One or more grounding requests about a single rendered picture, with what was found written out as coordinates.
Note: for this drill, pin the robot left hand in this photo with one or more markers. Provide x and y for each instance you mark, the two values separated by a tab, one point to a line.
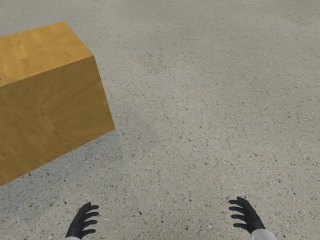
78	224

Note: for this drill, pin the robot right hand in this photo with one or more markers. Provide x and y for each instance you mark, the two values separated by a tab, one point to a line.
250	217

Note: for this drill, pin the pedestal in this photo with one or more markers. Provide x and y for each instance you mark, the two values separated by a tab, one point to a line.
52	99

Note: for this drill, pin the right robot forearm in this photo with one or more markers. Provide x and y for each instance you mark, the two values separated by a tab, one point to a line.
262	234

